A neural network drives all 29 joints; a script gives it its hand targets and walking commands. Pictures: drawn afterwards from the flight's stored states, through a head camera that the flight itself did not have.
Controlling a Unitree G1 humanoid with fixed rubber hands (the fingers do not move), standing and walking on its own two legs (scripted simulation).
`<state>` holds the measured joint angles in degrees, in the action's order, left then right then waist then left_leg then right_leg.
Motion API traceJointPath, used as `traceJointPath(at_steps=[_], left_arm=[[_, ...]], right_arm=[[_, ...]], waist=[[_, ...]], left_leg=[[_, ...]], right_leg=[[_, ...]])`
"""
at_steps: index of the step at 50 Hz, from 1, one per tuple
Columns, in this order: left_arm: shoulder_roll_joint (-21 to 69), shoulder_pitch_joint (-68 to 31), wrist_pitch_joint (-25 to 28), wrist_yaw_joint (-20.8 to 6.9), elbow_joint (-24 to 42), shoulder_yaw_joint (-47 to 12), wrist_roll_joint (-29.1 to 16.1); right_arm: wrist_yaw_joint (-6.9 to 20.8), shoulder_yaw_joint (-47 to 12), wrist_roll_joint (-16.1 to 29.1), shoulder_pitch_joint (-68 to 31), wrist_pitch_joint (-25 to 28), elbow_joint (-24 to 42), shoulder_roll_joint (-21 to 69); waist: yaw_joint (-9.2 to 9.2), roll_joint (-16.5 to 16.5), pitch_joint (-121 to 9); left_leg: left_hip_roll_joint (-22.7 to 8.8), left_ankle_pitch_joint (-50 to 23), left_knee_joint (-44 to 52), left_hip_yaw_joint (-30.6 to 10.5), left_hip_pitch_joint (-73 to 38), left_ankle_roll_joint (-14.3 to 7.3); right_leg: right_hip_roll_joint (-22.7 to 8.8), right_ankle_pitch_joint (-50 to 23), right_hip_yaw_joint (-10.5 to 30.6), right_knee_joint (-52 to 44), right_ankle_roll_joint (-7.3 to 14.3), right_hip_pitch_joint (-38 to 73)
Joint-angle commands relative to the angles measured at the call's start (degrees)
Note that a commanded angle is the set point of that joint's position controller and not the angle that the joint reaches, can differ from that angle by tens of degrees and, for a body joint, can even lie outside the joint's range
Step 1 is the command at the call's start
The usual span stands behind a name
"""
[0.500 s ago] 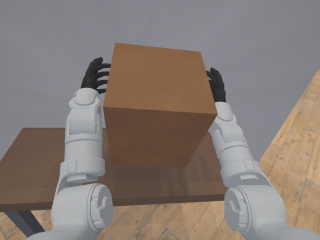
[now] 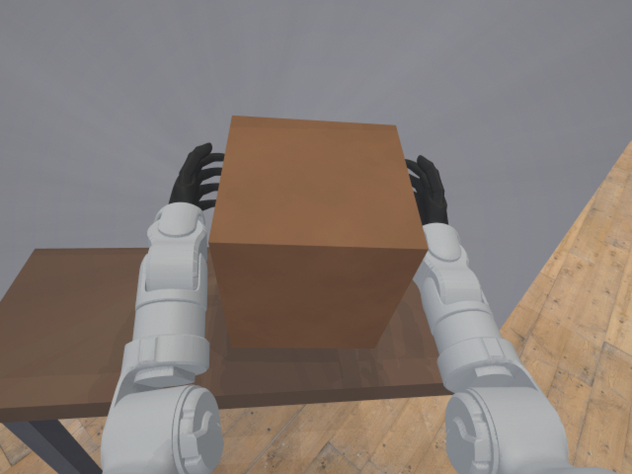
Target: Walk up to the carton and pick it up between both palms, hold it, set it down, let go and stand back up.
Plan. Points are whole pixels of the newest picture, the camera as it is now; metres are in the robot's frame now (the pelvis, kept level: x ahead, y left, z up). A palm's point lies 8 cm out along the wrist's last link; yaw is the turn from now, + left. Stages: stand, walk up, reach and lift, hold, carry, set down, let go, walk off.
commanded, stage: set down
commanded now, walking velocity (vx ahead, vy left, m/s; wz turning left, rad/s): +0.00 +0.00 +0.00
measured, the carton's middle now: (309, 242) +0.40 -0.03 +0.12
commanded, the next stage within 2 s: none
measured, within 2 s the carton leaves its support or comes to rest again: rests again in 1.60 s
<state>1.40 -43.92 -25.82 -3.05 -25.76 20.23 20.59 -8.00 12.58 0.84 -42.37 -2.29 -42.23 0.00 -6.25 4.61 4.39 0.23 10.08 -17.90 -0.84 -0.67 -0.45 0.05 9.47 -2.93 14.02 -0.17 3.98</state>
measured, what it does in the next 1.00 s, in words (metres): stands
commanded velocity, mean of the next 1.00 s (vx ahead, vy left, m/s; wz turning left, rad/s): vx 0.00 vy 0.00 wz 0.00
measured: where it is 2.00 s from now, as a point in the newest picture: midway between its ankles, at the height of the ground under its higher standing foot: outside the picture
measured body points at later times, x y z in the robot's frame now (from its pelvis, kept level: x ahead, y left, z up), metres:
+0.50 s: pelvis +0.00 +0.00 +0.00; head -0.01 +0.03 +0.45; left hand +0.43 +0.12 +0.15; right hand +0.39 -0.18 +0.14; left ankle +0.01 +0.11 -0.75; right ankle -0.01 -0.11 -0.75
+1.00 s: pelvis +0.01 +0.00 +0.00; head +0.02 +0.03 +0.45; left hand +0.44 +0.12 +0.11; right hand +0.40 -0.18 +0.12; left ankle +0.01 +0.11 -0.75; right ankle -0.01 -0.11 -0.75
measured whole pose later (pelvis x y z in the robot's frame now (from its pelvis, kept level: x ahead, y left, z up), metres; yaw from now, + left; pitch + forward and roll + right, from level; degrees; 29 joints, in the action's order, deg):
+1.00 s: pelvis +0.01 +0.00 +0.00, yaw -2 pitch -2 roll -1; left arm 1.6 -44.2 -12.9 -2.4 -41.7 23.9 19.2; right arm -5.1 24.1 -11.2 -40.1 4.0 -46.9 4.3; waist -3.7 2.9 2.3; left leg -0.4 9.9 -16.9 2.2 4.7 -0.6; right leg -0.2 8.8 -3.2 13.7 -0.3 -2.5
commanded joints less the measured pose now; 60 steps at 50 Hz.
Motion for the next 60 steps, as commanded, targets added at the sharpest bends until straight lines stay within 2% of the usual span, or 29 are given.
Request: traceJointPath(at_steps=[1,17,35,44,48,51,53,56,60], left_arm=[[25.37,-30.40,3.11,-8.38,1.85,-19.30,-5.34],[27.09,-32.10,8.38,-6.87,-4.88,-18.03,-5.52],[26.79,-32.11,13.16,-5.97,-10.24,-14.52,-4.53],[26.67,-32.31,14.89,-5.57,-12.54,-13.36,-4.24],[27.16,-30.35,16.03,-5.75,-11.87,-12.67,-3.61],[27.66,-30.08,16.50,-5.83,-12.09,-13.05,-3.84],[27.45,-30.14,16.92,-5.80,-11.85,-13.44,-3.83],[26.94,-30.03,17.18,-5.80,-12.73,-12.20,-3.22],[26.43,-29.99,17.63,-5.52,-13.02,-11.22,-2.80]], right_arm=[[5.82,-15.84,-0.83,-37.10,3.85,11.83,23.75],[7.42,-10.07,-6.19,-36.26,6.62,6.77,24.57],[8.57,-6.61,-11.08,-33.74,8.03,3.68,28.21],[9.30,-4.45,-13.27,-32.60,8.36,2.44,28.91],[9.90,-6.55,-12.32,-31.45,9.86,2.33,29.10],[9.97,-5.86,-12.95,-30.73,10.57,1.96,28.60],[10.00,-5.44,-13.55,-30.08,10.79,1.72,28.87],[10.28,-4.51,-14.45,-29.76,10.59,1.32,28.69],[10.80,-3.98,-14.73,-29.76,10.81,1.50,29.20]], waist=[[0.26,-3.49,-23.04],[0.72,-4.77,-24.85],[1.86,-4.20,-27.55],[2.06,-4.63,-28.35],[2.26,-5.21,-30.13],[2.08,-5.45,-30.27],[1.69,-5.31,-29.66],[2.17,-5.06,-28.62],[2.97,-5.24,-27.81]], left_leg=[[2.11,-13.75,0.83,4.30,-5.96,2.32],[0.91,-15.11,0.52,4.73,-8.13,3.79],[1.18,-15.37,1.05,5.66,-3.10,2.84],[0.78,-16.55,0.83,5.75,-2.75,3.07],[0.09,-21.96,-0.49,5.78,-5.04,3.62],[0.00,-23.02,-0.72,5.56,-5.34,3.90],[-0.09,-22.43,-0.72,5.86,-4.86,3.81],[-0.06,-18.19,0.46,5.96,-2.81,3.10],[-0.13,-17.12,0.91,6.27,-1.79,2.78]], right_leg=[[1.83,-20.90,-4.58,1.35,-3.92,4.25],[2.16,-17.20,-5.59,0.49,-3.28,-0.63],[1.54,-24.99,-4.28,2.20,-3.88,3.17],[1.57,-25.21,-4.34,2.42,-3.70,1.89],[1.69,-29.02,-4.32,3.13,-3.37,1.23],[1.72,-28.81,-4.40,2.85,-3.12,0.62],[1.66,-28.12,-4.56,2.77,-2.91,0.39],[1.26,-25.48,-4.25,2.65,-2.97,0.62],[0.95,-24.71,-3.94,2.75,-2.97,0.81]])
